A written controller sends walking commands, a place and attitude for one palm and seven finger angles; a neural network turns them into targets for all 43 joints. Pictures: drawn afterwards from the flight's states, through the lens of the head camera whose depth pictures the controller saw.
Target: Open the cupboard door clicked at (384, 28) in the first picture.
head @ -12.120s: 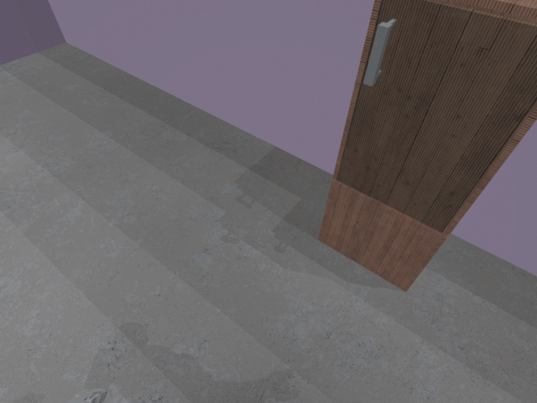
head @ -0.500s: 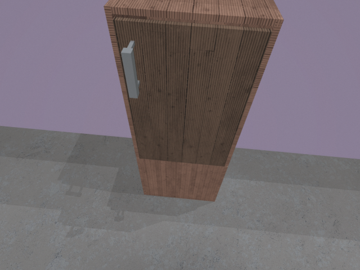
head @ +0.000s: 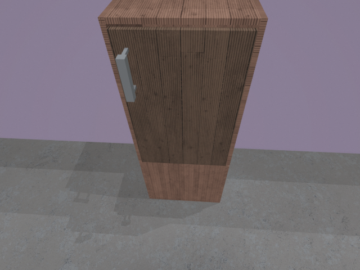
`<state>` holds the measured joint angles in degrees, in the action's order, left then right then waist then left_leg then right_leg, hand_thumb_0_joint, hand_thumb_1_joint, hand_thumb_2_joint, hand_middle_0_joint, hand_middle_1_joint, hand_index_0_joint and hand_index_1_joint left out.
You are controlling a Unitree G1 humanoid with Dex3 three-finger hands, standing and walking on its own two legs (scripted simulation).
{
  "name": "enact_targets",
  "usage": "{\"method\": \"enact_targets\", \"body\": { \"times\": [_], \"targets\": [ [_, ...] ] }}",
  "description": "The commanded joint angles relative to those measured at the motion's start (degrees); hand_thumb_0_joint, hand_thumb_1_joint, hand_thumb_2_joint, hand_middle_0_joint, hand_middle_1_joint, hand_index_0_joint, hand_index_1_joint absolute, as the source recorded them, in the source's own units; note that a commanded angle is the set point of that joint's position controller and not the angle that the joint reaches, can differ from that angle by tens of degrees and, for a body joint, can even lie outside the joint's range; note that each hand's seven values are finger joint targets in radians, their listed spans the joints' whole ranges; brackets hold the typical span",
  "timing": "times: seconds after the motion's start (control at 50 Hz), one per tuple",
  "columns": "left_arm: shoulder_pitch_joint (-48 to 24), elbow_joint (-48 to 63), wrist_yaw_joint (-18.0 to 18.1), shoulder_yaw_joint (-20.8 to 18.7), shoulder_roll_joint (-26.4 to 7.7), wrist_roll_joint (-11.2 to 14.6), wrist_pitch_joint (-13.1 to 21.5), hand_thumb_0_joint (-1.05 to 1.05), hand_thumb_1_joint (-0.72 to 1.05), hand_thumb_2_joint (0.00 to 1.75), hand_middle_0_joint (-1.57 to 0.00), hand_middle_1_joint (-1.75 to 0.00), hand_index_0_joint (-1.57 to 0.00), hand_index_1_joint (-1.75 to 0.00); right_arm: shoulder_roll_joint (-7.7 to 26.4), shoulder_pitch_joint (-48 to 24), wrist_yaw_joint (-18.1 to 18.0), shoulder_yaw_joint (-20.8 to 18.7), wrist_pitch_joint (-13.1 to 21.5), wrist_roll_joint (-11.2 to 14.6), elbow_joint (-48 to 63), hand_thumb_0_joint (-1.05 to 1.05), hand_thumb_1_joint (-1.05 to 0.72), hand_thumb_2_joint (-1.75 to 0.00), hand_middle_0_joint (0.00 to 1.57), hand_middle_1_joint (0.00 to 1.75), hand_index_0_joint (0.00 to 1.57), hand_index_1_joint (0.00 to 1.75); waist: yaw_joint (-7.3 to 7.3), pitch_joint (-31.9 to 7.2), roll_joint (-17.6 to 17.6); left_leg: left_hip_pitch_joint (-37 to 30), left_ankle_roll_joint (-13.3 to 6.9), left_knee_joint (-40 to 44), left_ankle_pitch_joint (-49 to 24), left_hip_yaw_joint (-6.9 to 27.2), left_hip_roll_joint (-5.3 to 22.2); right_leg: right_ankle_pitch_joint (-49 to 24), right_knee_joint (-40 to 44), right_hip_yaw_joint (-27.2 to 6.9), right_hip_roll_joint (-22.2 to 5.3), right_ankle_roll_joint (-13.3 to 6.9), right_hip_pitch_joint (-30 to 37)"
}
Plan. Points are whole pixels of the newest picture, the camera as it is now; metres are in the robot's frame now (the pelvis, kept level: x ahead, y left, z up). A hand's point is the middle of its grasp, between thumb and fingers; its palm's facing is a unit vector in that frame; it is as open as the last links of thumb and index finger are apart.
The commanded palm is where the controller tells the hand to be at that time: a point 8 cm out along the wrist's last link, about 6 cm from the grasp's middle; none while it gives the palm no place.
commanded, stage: come to a stop and stand still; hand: left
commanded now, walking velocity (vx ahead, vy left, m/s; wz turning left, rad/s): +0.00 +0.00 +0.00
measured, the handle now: (128, 75) +0.58 +0.18 +0.13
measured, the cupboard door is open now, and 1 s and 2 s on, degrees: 0 0 0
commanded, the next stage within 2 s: look again from close up in 0.68 s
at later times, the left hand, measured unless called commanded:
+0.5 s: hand out of the picture +0.06 +0.17 -0.17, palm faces +0.00 -0.98 -0.22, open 7.4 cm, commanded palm none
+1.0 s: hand out of the picture +0.06 +0.17 -0.17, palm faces +0.02 -0.97 -0.22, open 7.4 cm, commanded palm none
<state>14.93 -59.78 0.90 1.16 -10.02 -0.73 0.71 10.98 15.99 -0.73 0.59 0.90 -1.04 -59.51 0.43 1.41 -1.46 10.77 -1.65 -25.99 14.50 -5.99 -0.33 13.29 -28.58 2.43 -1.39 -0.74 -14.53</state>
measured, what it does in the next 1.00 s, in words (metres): stands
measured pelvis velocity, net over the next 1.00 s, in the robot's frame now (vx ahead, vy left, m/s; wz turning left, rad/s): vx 0.04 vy -0.03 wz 0.02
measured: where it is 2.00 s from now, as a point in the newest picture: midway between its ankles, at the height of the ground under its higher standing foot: outside the picture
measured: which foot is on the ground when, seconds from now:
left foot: down 0.00-1.00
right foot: down 0.00-1.00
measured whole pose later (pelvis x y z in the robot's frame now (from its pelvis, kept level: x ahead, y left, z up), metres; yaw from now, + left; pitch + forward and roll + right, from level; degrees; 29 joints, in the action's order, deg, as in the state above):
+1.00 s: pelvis +0.04 -0.03 +0.00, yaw +1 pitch -1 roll +1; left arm 12.1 -63.4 0.9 0.3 -11.9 -0.6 1.3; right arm 10.9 12.3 -1.6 0.7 1.2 -0.9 -64.8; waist -0.3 2.3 0.5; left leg 6.6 0.9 -22.7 15.5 -4.0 1.8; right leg 14.8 -24.7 4.4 0.9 -2.8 -9.6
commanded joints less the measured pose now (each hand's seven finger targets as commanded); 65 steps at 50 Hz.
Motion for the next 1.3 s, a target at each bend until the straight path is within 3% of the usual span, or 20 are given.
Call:
{"method": "enact_targets", "body": {
  "times": [0.0, 0.06, 0.14, 0.32, 0.5, 0.76, 0.98, 1.28],
  "targets": [
    [0.4, 2.2, 0.7, -2.0, -8.7, 0.0, 1.4, 0.0, 0.9, 0.9, -0.2, -0.3, -0.2, -0.3, 6.5, 1.4, -0.3, -1.4, 1.5, 0.1, 1.6, 0.0, -0.9, -0.9, 0.2, 0.3, 0.2, 0.3, -0.19, 0.9, 2.7, 2.0, -0.7, 6.3, -1.5, 7.2, 6.2, -0.2, 6.7, -7.2, -5.1, -2.2, 0.8],
    [0.5, 1.4, 0.7, -1.9, -8.5, -0.1, 1.4, 0.0, 0.9, 0.9, -0.2, -0.3, -0.2, -0.3, 6.0, 1.3, -0.4, -1.3, 1.4, 0.2, 0.7, 0.0, -0.9, -0.9, 0.2, 0.3, 0.2, 0.3, -0.22, 1.0, 3.2, 1.4, -0.6, 6.0, -2.4, 6.9, 6.4, -1.4, 7.1, -7.1, -5.2, -2.3, 1.2],
    [0.4, 0.4, 0.6, -2.0, -8.7, 0.0, 1.5, 0.0, 0.9, 0.9, -0.2, -0.3, -0.2, -0.3, 6.4, 1.0, -0.5, -1.3, 1.7, 0.2, -0.4, 0.0, -0.9, -0.9, 0.2, 0.3, 0.2, 0.3, -0.4, -0.6, 1.1, 0.3, -0.4, 6.0, -5.2, 6.8, 6.7, -5.2, 6.4, -6.8, -5.3, -2.3, 2.8],
    [-0.2, -0.7, 0.6, -2.1, -8.9, 0.0, 1.4, 0.0, 0.9, 0.9, -0.2, -0.3, -0.2, -0.3, 6.4, 0.1, -0.8, -1.2, 1.5, 0.2, -1.8, 0.0, -0.9, -0.9, 0.2, 0.3, 0.2, 0.3, -0.55, 0.4, 0.9, -0.2, 0.0, 5.9, -6.6, 6.5, 6.9, -8.0, 6.7, -6.6, -5.5, -2.4, 3.5],
    [-0.8, -0.9, 0.7, -2.4, -9.5, 0.0, 1.6, 0.0, 0.9, 0.9, -0.2, -0.3, -0.2, -0.3, 6.8, -0.6, -1.0, -1.4, 1.6, 0.2, -2.3, 0.0, -0.9, -0.9, 0.2, 0.3, 0.2, 0.3, -0.61, -1.4, 2.0, -2.1, 0.1, 5.3, -10.6, 6.3, 7.4, -14.1, 6.1, -6.1, -5.7, -2.4, 5.4],
    [-1.4, -0.9, 0.6, -2.6, -9.5, -0.1, 1.4, 0.0, 0.9, 0.9, -0.2, -0.3, -0.2, -0.3, 6.5, -1.4, -1.1, -1.2, 1.4, 0.1, -2.8, 0.0, -0.9, -0.9, 0.2, 0.3, 0.2, 0.3, -0.84, 0.1, 2.2, -2.1, 0.2, 6.3, -10.2, 6.5, 7.5, -13.4, 7.1, -5.8, -5.6, -2.5, 5.7],
    [-1.0, -1.1, 0.7, -2.6, -10.1, 0.1, 1.6, 0.0, 0.9, 0.9, -0.2, -0.3, -0.2, -0.3, 7.2, -1.5, -1.2, -1.3, 1.3, 0.2, -3.2, 0.0, -0.9, -0.9, 0.2, 0.3, 0.2, 0.3, -0.85, -1.1, 1.9, -2.9, 0.5, 5.9, -11.0, 6.3, 7.3, -15.9, 7.6, -5.9, -6.2, -2.5, 6.7],
    [-0.3, -1.7, 0.7, -2.4, -9.2, 0.1, 1.5, 0.0, 0.9, 0.9, -0.2, -0.3, -0.2, -0.3, 6.6, -1.1, -1.3, -1.3, 1.3, 0.2, -3.9, 0.0, -0.9, -0.9, 0.2, 0.3, 0.2, 0.3, -0.94, -0.1, 1.5, -2.8, 0.4, 6.7, -10.4, 6.5, 7.6, -13.5, 8.3, -5.9, -5.9, -2.5, 6.1]
  ]
}}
